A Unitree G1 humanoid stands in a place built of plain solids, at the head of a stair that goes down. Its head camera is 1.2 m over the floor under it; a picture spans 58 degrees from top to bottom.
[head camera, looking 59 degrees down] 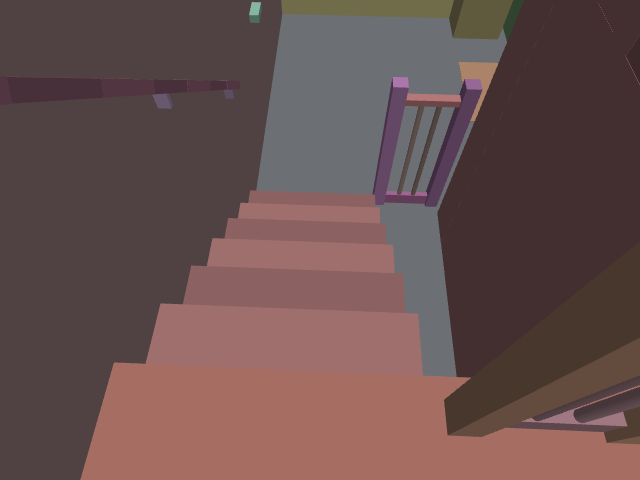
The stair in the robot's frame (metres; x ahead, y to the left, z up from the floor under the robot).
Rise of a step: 0.21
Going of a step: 0.26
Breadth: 0.90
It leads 2 degrees to the right of straight ahead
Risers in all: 7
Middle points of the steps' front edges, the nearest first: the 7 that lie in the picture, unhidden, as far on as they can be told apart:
0.31 0.12 0.00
0.57 0.11 -0.21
0.83 0.10 -0.43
1.10 0.09 -0.64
1.36 0.08 -0.86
1.63 0.06 -1.07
1.89 0.05 -1.28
